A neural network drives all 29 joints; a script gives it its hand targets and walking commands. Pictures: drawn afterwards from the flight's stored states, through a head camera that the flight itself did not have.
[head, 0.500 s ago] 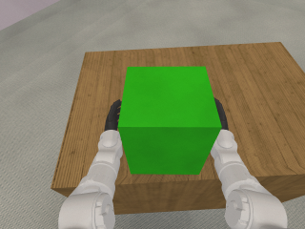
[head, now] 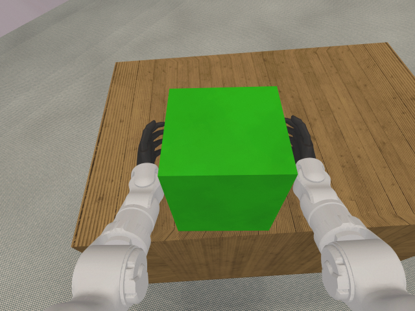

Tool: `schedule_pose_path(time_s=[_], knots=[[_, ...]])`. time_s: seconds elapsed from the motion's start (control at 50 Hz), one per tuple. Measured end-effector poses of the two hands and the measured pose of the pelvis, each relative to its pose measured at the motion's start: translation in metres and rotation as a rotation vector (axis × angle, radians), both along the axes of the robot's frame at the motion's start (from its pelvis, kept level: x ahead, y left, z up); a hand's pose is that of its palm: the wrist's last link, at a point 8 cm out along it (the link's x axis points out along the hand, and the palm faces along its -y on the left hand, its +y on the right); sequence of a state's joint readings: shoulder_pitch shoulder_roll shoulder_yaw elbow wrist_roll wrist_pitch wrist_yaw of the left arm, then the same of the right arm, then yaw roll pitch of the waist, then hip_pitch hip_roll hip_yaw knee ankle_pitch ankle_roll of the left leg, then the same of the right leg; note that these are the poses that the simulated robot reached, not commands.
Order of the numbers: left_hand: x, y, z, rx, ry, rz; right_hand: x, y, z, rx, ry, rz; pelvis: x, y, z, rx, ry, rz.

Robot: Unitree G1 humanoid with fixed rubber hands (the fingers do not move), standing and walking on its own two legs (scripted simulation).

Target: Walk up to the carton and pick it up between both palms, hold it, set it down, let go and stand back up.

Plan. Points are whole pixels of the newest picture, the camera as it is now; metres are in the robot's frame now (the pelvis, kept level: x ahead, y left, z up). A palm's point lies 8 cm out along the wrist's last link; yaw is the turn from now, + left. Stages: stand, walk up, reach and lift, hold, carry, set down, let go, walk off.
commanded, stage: set down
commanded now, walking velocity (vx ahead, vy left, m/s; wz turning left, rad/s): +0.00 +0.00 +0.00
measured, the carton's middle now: (223, 165) +0.42 -0.01 +0.01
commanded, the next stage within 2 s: none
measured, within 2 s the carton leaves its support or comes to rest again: neither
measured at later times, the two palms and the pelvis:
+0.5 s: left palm (127, 126) +0.43 +0.16 +0.13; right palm (341, 114) +0.44 -0.21 +0.13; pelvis -0.03 -0.01 +0.00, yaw -1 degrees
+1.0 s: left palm (121, 159) +0.38 +0.17 +0.10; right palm (337, 146) +0.39 -0.20 +0.10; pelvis -0.03 -0.02 +0.01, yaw +2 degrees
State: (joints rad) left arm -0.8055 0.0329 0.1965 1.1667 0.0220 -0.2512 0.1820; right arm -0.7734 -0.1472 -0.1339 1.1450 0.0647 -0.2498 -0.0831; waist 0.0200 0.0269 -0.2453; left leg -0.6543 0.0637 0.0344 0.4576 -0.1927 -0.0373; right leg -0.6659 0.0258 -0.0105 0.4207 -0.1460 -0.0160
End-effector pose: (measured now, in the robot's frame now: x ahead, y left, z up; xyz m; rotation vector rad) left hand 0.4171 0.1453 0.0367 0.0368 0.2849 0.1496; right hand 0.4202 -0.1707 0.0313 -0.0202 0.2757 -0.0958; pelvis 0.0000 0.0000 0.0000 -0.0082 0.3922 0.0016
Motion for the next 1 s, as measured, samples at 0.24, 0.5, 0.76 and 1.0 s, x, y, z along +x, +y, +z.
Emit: schedule_pose_path(time_s=[0.24, 0.5, 0.76, 1.0], knots=[[0.019, 0.009, 0.054, -0.022, -0.011, -0.015, 0.020, -0.034, 0.065, -0.001, -0.027, -0.036, -0.017, 0.002, -0.006, -0.014, -0.016, -0.017], [0.014, 0.017, 0.089, -0.032, 0.015, 0.003, 0.015, -0.043, 0.101, 0.035, -0.017, -0.021, -0.031, -0.006, -0.004, -0.003, -0.040, -0.008], [0.009, 0.024, 0.121, -0.022, 0.015, -0.008, 0.009, -0.039, 0.118, 0.030, -0.002, -0.028, -0.036, -0.016, 0.002, 0.006, -0.105, 0.021], [-0.036, 0.029, 0.060, -0.040, 0.064, -0.011, -0.031, -0.034, 0.071, 0.037, 0.012, -0.029, -0.026, -0.018, 0.009, 0.012, -0.222, 0.029]])
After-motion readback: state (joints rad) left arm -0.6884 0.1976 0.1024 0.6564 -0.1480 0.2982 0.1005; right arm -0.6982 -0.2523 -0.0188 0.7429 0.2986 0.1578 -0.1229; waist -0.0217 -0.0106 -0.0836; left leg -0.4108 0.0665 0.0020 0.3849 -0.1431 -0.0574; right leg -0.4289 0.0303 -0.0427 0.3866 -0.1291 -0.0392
